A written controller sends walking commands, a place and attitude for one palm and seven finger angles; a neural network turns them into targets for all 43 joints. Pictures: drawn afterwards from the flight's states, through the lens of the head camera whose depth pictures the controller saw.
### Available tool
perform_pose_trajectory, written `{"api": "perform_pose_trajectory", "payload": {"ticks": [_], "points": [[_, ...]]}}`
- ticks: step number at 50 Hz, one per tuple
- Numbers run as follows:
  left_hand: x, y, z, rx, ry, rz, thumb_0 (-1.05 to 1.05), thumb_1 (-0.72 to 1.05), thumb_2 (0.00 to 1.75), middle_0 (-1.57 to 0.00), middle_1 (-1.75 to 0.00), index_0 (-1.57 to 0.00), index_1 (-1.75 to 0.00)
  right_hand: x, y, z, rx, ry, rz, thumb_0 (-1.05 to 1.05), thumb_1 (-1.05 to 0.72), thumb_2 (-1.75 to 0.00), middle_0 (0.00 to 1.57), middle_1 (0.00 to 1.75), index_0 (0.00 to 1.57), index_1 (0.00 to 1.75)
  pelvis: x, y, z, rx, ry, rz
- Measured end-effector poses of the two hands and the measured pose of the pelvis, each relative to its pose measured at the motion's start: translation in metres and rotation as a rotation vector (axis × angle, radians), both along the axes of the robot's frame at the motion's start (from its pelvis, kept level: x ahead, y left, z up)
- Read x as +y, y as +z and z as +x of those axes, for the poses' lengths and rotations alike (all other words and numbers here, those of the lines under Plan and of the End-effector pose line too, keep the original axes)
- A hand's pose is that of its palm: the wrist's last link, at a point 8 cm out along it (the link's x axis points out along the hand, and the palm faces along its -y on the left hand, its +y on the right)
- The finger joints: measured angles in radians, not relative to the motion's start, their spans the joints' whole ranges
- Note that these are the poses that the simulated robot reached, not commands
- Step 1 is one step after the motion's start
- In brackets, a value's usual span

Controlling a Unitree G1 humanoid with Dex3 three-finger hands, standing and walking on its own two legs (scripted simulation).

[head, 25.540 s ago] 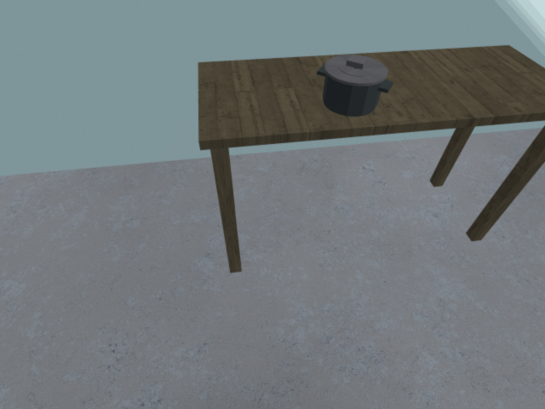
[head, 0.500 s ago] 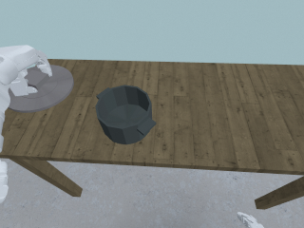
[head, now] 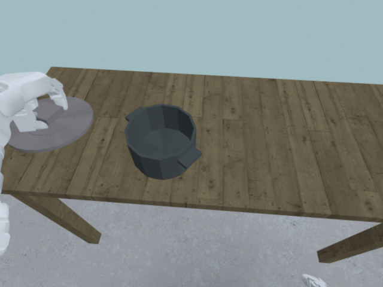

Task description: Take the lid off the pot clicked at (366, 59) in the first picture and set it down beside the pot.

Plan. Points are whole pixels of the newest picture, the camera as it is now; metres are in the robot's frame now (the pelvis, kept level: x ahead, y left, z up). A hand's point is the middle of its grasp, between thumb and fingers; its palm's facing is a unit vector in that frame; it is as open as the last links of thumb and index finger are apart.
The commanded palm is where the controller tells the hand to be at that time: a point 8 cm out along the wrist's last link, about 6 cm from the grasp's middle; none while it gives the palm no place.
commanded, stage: lower the lid onto the table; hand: left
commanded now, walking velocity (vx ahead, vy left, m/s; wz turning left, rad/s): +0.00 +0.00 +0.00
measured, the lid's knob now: (46, 113) +0.44 +0.32 +0.10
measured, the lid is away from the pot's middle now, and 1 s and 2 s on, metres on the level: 0.24 0.23 0.22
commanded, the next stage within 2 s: none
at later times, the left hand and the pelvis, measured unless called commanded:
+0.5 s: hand (54, 114) +0.44 +0.31 +0.10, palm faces -0.43 -0.02 -0.90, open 8.4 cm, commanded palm +0.44 +0.31 +0.17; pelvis +0.02 +0.01 +0.00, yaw -1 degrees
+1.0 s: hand (52, 132) +0.42 +0.32 +0.06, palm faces -0.48 -0.09 -0.87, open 8.4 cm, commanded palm +0.44 +0.32 +0.14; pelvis +0.02 +0.00 +0.00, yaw +0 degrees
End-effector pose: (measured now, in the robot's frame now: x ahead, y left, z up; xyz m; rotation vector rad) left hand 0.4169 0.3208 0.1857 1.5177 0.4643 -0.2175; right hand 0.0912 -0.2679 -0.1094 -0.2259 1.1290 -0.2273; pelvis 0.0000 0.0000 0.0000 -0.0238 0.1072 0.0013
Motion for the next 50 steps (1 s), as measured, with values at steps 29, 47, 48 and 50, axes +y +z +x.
{"api": "perform_pose_trajectory", "payload": {"ticks": [29, 47, 48, 50], "points": [[-0.015, -0.037, 0.028, 0.004, -0.087, -0.025, -0.03, 0.12, 0.97, -0.74, -0.88, -0.62, -0.8, 0.013, -0.007, 0.0, 0.053, -0.036, 0.038, 0.01, -0.91, -0.9, 0.2, 0.3, 0.2, 0.29, 0.01, -0.001, 0.019, 0.039, -0.013, -0.006], [-0.002, -0.058, 0.01, 0.053, -0.05, -0.032, -0.03, 0.12, 0.97, -0.74, -0.89, -0.62, -0.8, 0.001, -0.007, 0.015, 0.055, -0.006, 0.011, 0.01, -0.91, -0.9, 0.2, 0.3, 0.2, 0.29, 0.003, -0.002, 0.02, 0.05, 0.001, -0.008], [-0.001, -0.06, 0.009, 0.054, -0.046, -0.043, -0.03, 0.12, 0.97, -0.74, -0.89, -0.62, -0.8, 0.001, -0.007, 0.015, 0.055, -0.007, 0.009, 0.01, -0.91, -0.9, 0.2, 0.3, 0.2, 0.29, 0.002, -0.003, 0.02, 0.05, 0.0, -0.008], [0.001, -0.064, 0.008, 0.062, -0.036, -0.053, -0.03, 0.12, 0.97, -0.74, -0.89, -0.62, -0.8, 0.0, -0.006, 0.013, 0.057, -0.009, 0.003, 0.01, -0.91, -0.9, 0.2, 0.3, 0.2, 0.29, 0.001, -0.003, 0.018, 0.05, -0.003, -0.008]]}}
